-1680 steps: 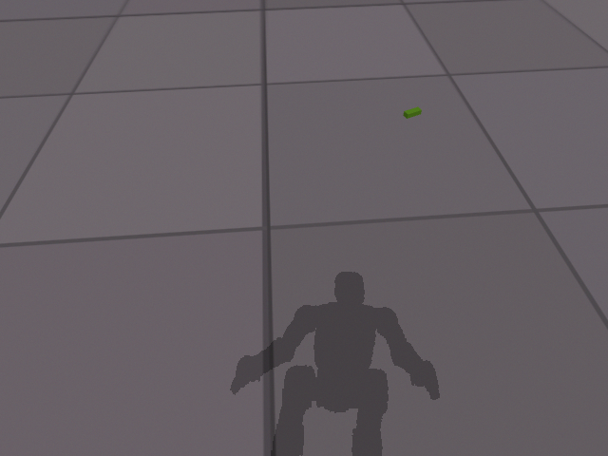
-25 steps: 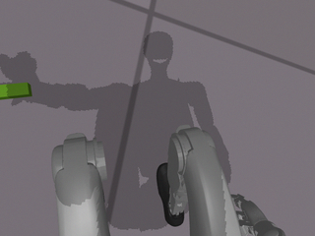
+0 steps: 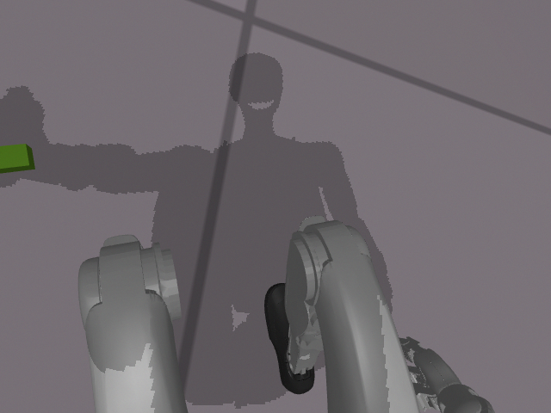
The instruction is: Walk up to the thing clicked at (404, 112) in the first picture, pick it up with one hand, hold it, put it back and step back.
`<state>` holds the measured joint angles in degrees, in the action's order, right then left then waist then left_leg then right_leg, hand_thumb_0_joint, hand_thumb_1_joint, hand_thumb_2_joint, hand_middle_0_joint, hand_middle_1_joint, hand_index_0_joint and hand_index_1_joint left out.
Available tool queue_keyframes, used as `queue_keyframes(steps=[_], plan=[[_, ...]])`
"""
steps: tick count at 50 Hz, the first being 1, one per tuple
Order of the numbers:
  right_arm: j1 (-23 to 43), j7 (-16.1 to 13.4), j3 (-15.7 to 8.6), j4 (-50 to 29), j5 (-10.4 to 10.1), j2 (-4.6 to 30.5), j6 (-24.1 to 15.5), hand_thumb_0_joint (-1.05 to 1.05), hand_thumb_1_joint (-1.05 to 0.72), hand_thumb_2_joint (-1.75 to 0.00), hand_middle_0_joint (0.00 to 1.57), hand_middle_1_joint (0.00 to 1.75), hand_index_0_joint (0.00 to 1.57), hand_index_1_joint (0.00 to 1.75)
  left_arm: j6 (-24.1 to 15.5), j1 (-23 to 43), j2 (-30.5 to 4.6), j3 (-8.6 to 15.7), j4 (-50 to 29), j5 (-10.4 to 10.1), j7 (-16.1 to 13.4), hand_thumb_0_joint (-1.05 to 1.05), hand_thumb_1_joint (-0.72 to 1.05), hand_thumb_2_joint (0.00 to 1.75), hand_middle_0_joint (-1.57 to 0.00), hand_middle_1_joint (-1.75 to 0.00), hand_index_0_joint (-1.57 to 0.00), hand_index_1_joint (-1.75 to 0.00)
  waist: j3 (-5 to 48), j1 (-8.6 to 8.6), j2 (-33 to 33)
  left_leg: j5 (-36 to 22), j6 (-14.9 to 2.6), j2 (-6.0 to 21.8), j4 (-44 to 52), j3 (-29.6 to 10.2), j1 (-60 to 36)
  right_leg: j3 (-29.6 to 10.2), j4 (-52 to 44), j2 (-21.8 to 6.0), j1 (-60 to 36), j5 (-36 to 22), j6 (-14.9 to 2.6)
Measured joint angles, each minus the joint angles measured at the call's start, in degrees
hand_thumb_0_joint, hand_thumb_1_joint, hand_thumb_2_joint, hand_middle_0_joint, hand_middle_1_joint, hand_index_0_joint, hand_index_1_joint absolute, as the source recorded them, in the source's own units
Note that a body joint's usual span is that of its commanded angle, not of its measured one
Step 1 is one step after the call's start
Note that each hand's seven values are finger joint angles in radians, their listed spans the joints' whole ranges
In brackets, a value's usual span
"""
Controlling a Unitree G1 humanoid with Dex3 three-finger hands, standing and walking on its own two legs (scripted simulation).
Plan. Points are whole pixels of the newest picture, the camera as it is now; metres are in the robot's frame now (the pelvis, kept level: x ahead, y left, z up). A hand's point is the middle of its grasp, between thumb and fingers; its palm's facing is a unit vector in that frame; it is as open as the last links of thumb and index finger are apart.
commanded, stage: rise first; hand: left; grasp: from above
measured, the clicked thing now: out of the picture +0.44 +0.39 -0.30
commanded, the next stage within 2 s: none
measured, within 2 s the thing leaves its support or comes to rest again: neither
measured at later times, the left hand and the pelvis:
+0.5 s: hand out of the picture +0.39 +0.42 -0.18, palm faces -0.42 -0.15 -0.89, open 13.1 cm; pelvis +0.00 +0.00 +0.00, yaw +0 degrees
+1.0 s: hand out of the picture +0.39 +0.42 -0.17, palm faces -0.43 -0.15 -0.89, open 13.2 cm; pelvis -0.01 +0.00 +0.00, yaw +0 degrees
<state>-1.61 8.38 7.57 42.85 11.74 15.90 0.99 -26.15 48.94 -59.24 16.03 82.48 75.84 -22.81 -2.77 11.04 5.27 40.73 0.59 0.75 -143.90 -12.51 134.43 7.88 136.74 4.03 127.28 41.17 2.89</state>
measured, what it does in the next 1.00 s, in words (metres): stands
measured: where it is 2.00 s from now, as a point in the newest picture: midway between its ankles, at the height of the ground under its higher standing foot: (227, 371)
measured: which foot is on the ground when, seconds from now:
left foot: down 0.00-1.00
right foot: down 0.00-1.00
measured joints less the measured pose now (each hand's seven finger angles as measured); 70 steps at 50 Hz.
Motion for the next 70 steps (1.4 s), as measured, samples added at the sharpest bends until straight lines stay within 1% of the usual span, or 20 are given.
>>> queue_keyframes(steps=[8,22,29,36,44,50,53,57,61,66,70], plan=[[-0.2,0.3,0.3,-0.2,-0.3,-0.1,-0.9,0.00,-0.90,-0.90,0.20,0.30,0.20,0.30,1.2,0.8,0.3,-0.8,1.3,0.4,-0.7,0.00,-0.33,0.84,-0.27,-0.81,-0.27,-0.82,0.0,0.58,0.1,-0.3,-0.01,-0.1,0.0,-0.1,0.0,0.1,0.0,0.0,-0.1,-0.2,0.01],[-0.9,0.4,1.2,-0.2,-0.3,0.1,-1.9,0.00,-0.90,-0.90,0.20,0.30,0.20,0.30,2.0,1.2,-0.5,-0.7,2.5,0.6,-1.3,0.00,-0.34,0.85,-0.27,-0.83,-0.26,-0.83,-0.6,1.30,0.1,-0.7,-0.22,-0.2,-0.3,-0.3,0.2,0.2,0.0,0.0,-0.1,-0.6,0.24],[-1.4,0.6,1.1,-0.2,-0.4,0.0,-2.2,0.00,-0.90,-0.90,0.20,0.30,0.20,0.30,2.6,1.0,-0.2,-1.1,1.8,0.0,-0.6,0.00,-0.35,0.86,-0.26,-0.83,-0.25,-0.84,-0.5,1.18,0.0,-0.8,-0.34,-0.3,-0.1,-0.2,0.2,0.2,-0.3,0.0,-0.3,-0.7,0.27],[-1.5,0.7,1.3,-0.3,-0.8,0.1,-2.2,0.00,-0.90,-0.90,0.20,0.30,0.20,0.30,2.2,0.8,-0.2,-1.3,1.2,-0.1,0.2,0.00,-0.37,0.88,-0.25,-0.83,-0.24,-0.84,-0.5,1.09,-0.1,-0.9,-0.36,-0.3,0.2,-0.2,0.0,0.2,-0.6,-0.1,-0.6,-0.7,0.27],[-1.3,0.8,1.2,-0.7,-0.8,0.3,-2.2,0.00,-0.90,-0.90,0.20,0.30,0.20,0.30,2.1,1.1,-0.5,-1.3,1.4,0.0,0.2,0.00,-0.38,0.89,-0.25,-0.83,-0.23,-0.85,-0.3,1.21,-0.2,-1.2,-0.37,-0.4,0.3,-0.3,0.0,0.3,-0.7,-0.1,-0.7,-1.0,0.32],[-1.5,0.7,1.3,-0.8,-0.9,0.4,-2.2,0.00,-0.90,-0.90,0.20,0.30,0.20,0.30,2.2,1.3,-0.3,-2.0,1.4,0.0,0.5,0.00,-0.37,0.89,-0.25,-0.83,-0.24,-0.85,-0.1,1.17,-0.4,-1.4,-0.42,-0.4,0.4,-0.2,0.1,0.2,-0.8,-0.2,-0.5,-1.2,0.33],[-1.6,0.7,1.3,-0.8,-1.0,0.4,-2.3,0.00,-0.90,-0.90,0.20,0.30,0.20,0.30,2.2,1.1,-0.1,-1.9,1.2,0.1,0.6,0.00,-0.37,0.89,-0.25,-0.84,-0.24,-0.85,-0.2,1.17,-0.5,-1.5,-0.44,-0.4,0.5,-0.1,0.0,0.2,-0.9,-0.2,-0.6,-1.2,0.37],[-1.9,0.6,1.3,-0.8,-1.2,0.3,-2.3,0.00,-0.90,-0.90,0.20,0.30,0.20,0.30,2.3,1.1,0.1,-1.9,1.2,-0.2,0.5,0.00,-0.37,0.89,-0.25,-0.84,-0.24,-0.85,0.1,1.20,-0.4,-1.5,-0.42,-0.4,0.5,-0.1,0.1,0.2,-0.9,-0.2,-0.5,-1.2,0.22],[-2.0,0.6,1.3,-0.8,-1.4,0.2,-2.4,0.00,-0.90,-0.90,0.20,0.30,0.20,0.30,2.3,1.3,0.0,-2.1,1.4,0.2,0.5,0.00,-0.38,0.89,-0.25,-0.84,-0.24,-0.85,0.0,1.28,-0.3,-1.5,-0.38,-0.5,0.5,0.0,0.2,0.1,-0.8,-0.2,-0.4,-1.2,0.16],[-2.1,0.6,1.2,-0.8,-1.4,0.2,-2.6,0.00,-0.90,-0.90,0.20,0.30,0.20,0.30,2.5,1.2,0.0,-1.7,1.1,0.0,0.4,0.00,-0.38,0.89,-0.25,-0.84,-0.24,-0.85,-0.2,1.30,-0.5,-1.6,-0.29,-0.6,0.6,-0.1,0.2,0.2,-0.8,-0.3,-0.4,-1.1,0.14],[-2.0,0.7,1.1,-0.8,-1.4,0.3,-2.6,0.00,-0.90,-0.90,0.20,0.30,0.20,0.30,2.6,1.0,0.1,-1.8,0.9,-0.3,0.7,0.00,-0.37,0.89,-0.25,-0.84,-0.24,-0.85,-0.3,1.25,-0.6,-1.5,-0.29,-0.6,0.6,0.0,0.2,0.1,-0.8,-0.4,-0.3,-1.1,0.25]])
